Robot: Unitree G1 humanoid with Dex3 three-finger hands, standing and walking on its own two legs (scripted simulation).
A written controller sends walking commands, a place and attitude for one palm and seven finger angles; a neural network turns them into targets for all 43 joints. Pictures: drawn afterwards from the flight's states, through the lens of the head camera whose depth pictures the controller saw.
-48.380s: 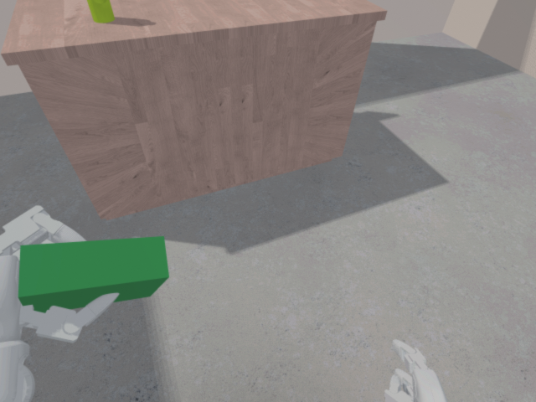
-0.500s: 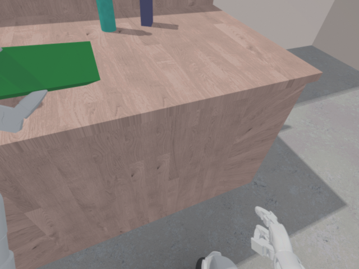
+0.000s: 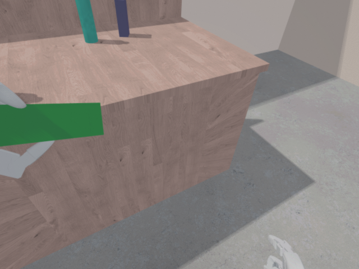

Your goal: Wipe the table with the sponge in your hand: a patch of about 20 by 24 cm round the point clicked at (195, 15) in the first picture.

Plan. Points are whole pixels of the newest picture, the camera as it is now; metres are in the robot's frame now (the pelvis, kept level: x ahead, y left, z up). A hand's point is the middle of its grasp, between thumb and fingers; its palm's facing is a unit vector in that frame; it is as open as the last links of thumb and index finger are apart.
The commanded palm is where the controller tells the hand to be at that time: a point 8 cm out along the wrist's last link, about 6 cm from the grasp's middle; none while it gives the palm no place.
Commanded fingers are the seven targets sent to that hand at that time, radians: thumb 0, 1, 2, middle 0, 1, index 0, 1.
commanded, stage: stop stepping back and stand still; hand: left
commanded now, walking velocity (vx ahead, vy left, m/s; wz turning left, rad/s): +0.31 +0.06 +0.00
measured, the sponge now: (62, 122) +0.26 +0.20 +0.26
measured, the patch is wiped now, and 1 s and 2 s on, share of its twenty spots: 1.00 1.00 1.00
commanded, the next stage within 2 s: stand and wait in 0.88 s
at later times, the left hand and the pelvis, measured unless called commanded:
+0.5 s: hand (54, 163) +0.17 +0.17 +0.28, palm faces +0.44 -0.80 -0.40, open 8.9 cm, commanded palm +0.11 +0.23 +0.31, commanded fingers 0.00 0.10 1.30 -1.20 -1.60 -1.20 -1.60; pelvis -0.04 -0.05 +0.00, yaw +3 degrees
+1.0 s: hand (45, 154) +0.19 +0.18 +0.28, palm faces +0.48 -0.79 -0.40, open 8.9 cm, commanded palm +0.13 +0.24 +0.31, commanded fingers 0.00 0.10 1.30 -1.20 -1.60 -1.20 -1.60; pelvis -0.02 -0.04 +0.01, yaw +2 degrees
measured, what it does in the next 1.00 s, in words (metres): steps on the spot: left foot, then right foot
